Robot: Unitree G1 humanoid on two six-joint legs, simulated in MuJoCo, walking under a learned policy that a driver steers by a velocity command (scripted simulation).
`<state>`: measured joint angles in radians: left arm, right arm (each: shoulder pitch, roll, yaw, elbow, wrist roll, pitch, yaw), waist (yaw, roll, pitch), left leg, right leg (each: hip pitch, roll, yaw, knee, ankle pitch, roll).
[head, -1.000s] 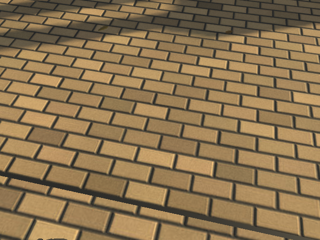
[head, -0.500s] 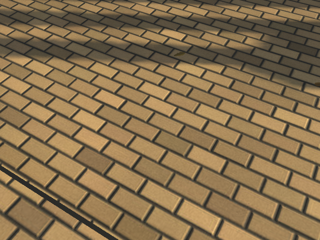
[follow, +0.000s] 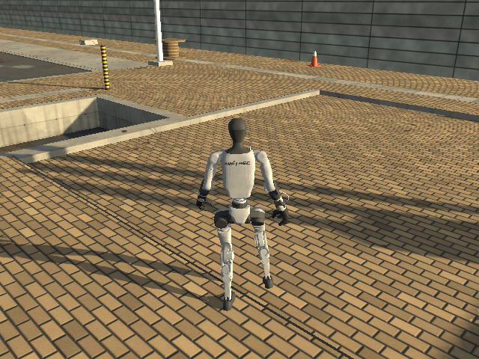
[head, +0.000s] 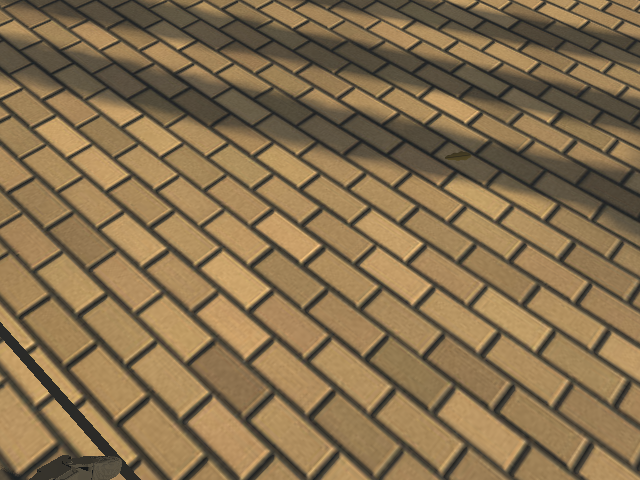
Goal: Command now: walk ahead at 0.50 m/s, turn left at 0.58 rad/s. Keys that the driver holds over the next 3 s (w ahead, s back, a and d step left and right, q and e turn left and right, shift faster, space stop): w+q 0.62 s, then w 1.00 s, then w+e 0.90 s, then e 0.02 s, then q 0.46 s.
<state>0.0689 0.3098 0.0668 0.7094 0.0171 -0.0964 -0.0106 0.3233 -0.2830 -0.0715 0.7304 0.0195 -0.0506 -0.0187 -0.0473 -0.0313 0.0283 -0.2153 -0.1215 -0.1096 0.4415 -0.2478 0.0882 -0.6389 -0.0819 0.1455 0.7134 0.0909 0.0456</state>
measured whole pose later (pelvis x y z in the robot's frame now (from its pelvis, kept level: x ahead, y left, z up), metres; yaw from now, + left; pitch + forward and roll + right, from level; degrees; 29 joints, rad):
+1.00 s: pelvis +0.54 +0.03 -0.09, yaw +28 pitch +2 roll +1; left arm 0.17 0.30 0.06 0.78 0.00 -0.08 0.00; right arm 0.33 -0.24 -0.07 0.75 0.00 -0.06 0.01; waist -0.03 -0.04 0.02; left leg -0.13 -0.10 -0.01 0.29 -0.19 0.09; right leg -0.69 -0.16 0.06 0.89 -0.10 0.06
